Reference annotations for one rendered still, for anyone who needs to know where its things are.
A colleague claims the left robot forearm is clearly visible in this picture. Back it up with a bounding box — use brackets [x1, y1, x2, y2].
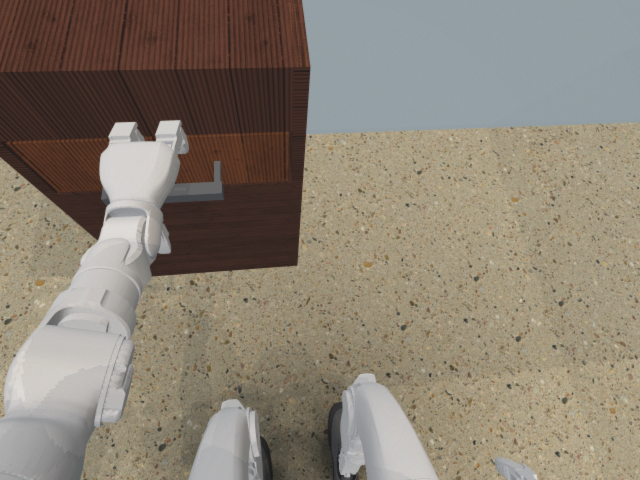
[4, 199, 163, 413]

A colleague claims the left robot hand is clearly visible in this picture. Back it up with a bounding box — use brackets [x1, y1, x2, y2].
[99, 120, 189, 254]

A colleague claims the handle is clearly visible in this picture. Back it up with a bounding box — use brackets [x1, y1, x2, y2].
[101, 161, 224, 206]

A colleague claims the robot right foot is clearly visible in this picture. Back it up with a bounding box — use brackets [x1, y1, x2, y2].
[328, 402, 359, 480]

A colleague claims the left robot upper arm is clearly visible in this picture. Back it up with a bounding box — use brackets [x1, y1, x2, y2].
[0, 325, 135, 480]

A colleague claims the drawer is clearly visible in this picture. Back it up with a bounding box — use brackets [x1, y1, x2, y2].
[5, 132, 289, 192]

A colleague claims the cabinet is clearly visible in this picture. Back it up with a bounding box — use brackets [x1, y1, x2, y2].
[0, 0, 310, 277]

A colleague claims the right robot hand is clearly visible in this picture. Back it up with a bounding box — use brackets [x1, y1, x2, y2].
[495, 457, 537, 480]

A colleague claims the robot left shin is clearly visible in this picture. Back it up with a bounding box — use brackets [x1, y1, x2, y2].
[207, 399, 263, 480]

